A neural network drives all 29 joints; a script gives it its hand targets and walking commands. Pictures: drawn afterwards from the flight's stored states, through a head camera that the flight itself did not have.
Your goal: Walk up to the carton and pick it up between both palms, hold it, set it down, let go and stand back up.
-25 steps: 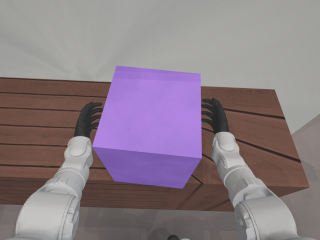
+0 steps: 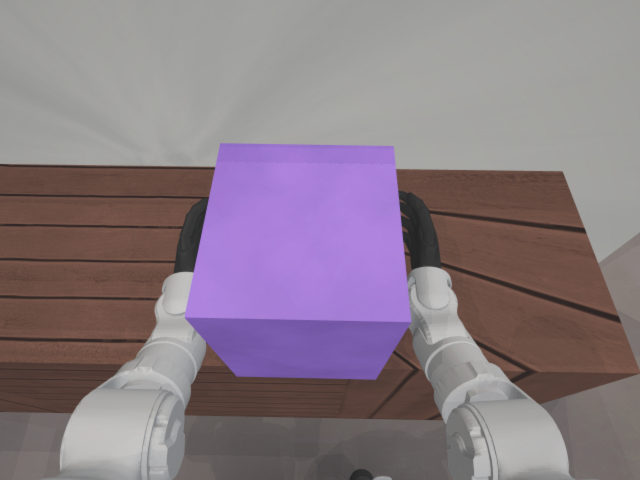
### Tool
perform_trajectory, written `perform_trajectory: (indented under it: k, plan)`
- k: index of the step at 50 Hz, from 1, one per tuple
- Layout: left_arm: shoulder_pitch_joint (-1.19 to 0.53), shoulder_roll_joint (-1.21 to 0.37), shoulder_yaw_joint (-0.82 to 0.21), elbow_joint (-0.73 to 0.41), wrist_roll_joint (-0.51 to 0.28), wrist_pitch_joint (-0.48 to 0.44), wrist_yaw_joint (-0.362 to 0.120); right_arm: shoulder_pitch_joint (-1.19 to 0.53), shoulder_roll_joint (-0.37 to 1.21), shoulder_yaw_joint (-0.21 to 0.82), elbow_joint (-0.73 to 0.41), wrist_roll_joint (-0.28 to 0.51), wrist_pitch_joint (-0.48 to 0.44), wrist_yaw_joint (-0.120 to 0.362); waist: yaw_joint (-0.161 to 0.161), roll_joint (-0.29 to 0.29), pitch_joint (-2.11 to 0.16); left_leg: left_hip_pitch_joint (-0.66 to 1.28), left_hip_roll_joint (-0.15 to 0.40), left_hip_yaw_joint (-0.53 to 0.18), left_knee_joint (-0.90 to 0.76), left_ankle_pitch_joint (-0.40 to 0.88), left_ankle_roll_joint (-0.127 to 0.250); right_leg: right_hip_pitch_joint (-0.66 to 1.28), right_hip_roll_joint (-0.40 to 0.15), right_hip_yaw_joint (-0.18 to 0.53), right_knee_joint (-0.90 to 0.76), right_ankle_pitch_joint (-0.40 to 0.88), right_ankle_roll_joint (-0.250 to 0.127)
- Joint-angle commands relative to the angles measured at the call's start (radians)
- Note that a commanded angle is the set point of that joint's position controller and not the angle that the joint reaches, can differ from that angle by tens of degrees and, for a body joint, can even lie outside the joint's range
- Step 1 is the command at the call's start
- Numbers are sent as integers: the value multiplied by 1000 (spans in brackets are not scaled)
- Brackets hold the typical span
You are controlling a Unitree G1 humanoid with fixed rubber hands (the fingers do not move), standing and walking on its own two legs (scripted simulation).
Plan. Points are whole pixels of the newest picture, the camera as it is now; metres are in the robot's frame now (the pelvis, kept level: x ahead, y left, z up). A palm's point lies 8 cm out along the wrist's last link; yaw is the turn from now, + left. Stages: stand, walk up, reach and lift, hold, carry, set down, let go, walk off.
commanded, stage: reach and lift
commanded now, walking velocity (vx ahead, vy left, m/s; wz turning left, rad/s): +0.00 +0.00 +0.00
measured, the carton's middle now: (306, 274) +0.39 +0.01 +0.00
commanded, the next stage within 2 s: none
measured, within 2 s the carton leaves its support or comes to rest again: leaves its support in 1.74 s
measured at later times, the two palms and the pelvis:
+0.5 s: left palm (194, 262) +0.40 +0.16 +0.00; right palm (421, 255) +0.40 -0.14 +0.00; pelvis +0.00 +0.00 +0.00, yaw +0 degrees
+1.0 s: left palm (194, 263) +0.40 +0.15 +0.00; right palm (420, 256) +0.40 -0.14 +0.00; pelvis +0.00 +0.00 +0.00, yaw +0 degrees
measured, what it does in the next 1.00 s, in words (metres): stands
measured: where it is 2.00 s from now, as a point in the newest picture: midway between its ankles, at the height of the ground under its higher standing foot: outside the picture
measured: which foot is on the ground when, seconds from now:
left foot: down 0.00-1.00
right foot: down 0.00-1.00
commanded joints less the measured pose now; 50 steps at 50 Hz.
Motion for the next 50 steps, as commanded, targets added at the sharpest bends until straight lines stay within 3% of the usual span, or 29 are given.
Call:
perform_trajectory:
  k: [1,2,4,5,7,9,13,17,18,19,20,22,24,25,26,29,30,33,34,35,38,40,42,44,45,46,47,48,50]
  plan:
    - [-559,-674,-160,-123,245,-97,-79,-471,723,114,-17,-329,-55,162,-64,-11,-719,135,-36,66,-2,309,-39,779,-6,25,26,512,50]
    - [-528,-662,-159,-96,240,-103,-84,-446,738,159,-24,-312,-47,160,-49,-25,-713,82,-35,65,-15,281,-23,812,-13,34,35,522,59]
    - [-530,-679,-166,-102,226,-112,-88,-458,757,176,-26,-300,-50,157,-53,-47,-725,88,-36,56,-26,325,-24,823,-3,26,45,571,65]
    - [-555,-682,-176,-101,225,-113,-85,-480,757,170,-55,-315,-54,156,-59,-34,-745,80,-37,57,-12,304,-25,801,-8,34,44,557,68]
    - [-592,-665,-163,-110,239,-118,-82,-456,752,134,8,-324,-43,157,-66,-3,-739,93,-36,54,-26,278,-28,787,-14,30,33,499,55]
    - [-561,-719,-207,-121,215,-124,-79,-459,771,196,-57,-294,-48,155,-63,-16,-746,109,-33,43,-21,323,-27,820,-9,33,33,550,54]
    - [-562,-707,-199,-133,195,-132,-78,-447,777,211,-35,-283,-46,152,-69,-34,-755,95,-35,43,-10,339,-23,837,-16,45,55,637,65]
    - [-583,-696,-192,-94,208,-118,-86,-443,778,190,-11,-303,-39,145,-80,-34,-696,84,-35,43,-30,283,-23,844,-22,52,32,559,58]
    - [-564,-706,-183,-88,211,-121,-83,-456,788,207,-28,-302,-37,151,-54,-40,-713,71,-34,40,-24,289,-20,842,-21,46,38,546,64]
    - [-610,-736,-223,-128,196,-127,-73,-463,799,195,-23,-292,-43,147,-93,-4,-730,121,-31,26,-11,342,-31,802,-7,32,48,566,57]
    - [-574,-734,-216,-120,196,-130,-75,-475,774,204,-36,-296,-53,152,-66,-21,-764,114,-24,37,-1,347,-36,769,3,24,48,534,53]
    - [-562,-705,-190,-88,210,-123,-78,-459,791,210,-28,-297,-45,149,-51,-29,-734,63,-36,44,-7,291,-24,815,-17,47,49,553,64]
    - [-587,-716,-200,-109,196,-126,-80,-468,803,225,-55,-290,-45,146,-60,-55,-746,47,-40,39,-9,271,-11,835,-19,54,50,570,72]
    - [-595,-716,-191,-120,208,-122,-74,-459,792,199,-14,-298,-41,147,-69,-39,-728,72,-30,33,-7,285,-21,828,-15,39,60,542,62]
    - [-584,-724,-199,-101,210,-120,-75,-460,808,203,-18,-307,-37,144,-89,-48,-709,79,-33,36,-9,272,-20,808,-12,36,54,528,63]
    - [-603,-722,-202,-130,211,-127,-70,-464,811,236,-15,-291,-41,145,-46,-41,-731,64,-37,43,-5,286,-16,817,-17,50,57,553,67]
    - [-598,-726,-204,-75,204,-117,-75,-456,792,202,10,-292,-37,145,-87,-28,-705,76,-27,21,-11,280,-25,798,-9,38,56,526,59]
    - [-586,-742,-208,-109,200,-120,-76,-477,808,221,-32,-285,-47,139,-65,-62,-763,70,-30,30,11,301,-21,813,-11,41,62,560,65]
    - [-598,-733,-205,-91,205,-126,-78,-456,837,257,-34,-273,-47,140,-52,-42,-750,27,-37,37,10,290,-15,845,-24,65,73,600,63]
    - [-590,-740,-225,-114,203,-122,-75,-459,804,239,-7,-275,-42,138,-73,-26,-733,62,-33,26,0,294,-22,826,-16,42,66,567,64]
    - [-607,-741,-231,-123,195,-121,-70,-461,811,222,4,-287,-37,147,-81,-33,-738,90,-22,20,0,276,-24,772,-6,27,52,468,54]
    - [-594,-754,-242,-109,201,-123,-68,-461,832,252,-22,-277,-48,142,-61,-24,-768,71,-30,34,26,328,-27,780,-2,39,72,548,54]
    - [-605,-745,-218,-106,196,-124,-68,-467,818,252,-15,-273,-42,140,-60,-36,-751,68,-27,22,22,316,-25,775,-2,44,57,524,56]
    - [-624,-770,-258,-100,193,-122,-67,-463,805,229,-4,-284,-47,137,-108,-24,-759,100,-23,16,21,326,-34,754,0,31,56,530,53]
    - [-617,-761,-231,-118,200,-121,-67,-456,813,233,-17,-280,-42,139,-77,-16,-752,85,-28,20,15,309,-30,772,0,44,48,501,49]
    - [-602,-763,-241,-140,184,-120,-62,-463,823,253,2,-269,-40,137,-70,-24,-749,92,-29,27,25,325,-34,767,0,36,53,512,49]
    - [-616,-774,-260,-135,187,-120,-62,-463,833,267,-2,-264,-41,138,-82,-23,-760,100,-23,15,22,326,-30,757,1,32,50,508,48]
    - [-597,-761,-251,-146,182,-122,-64,-452,836,277,-2,-250,-39,137,-69,-51,-740,83,-25,21,20,309,-22,779,-5,42,47,513,52]
    - [-629,-763,-253,-145,180,-122,-61,-479,832,263,-27,-264,-36,140,-68,-26,-773,78,-25,14,14,290,-25,750,-1,38,51,467,51]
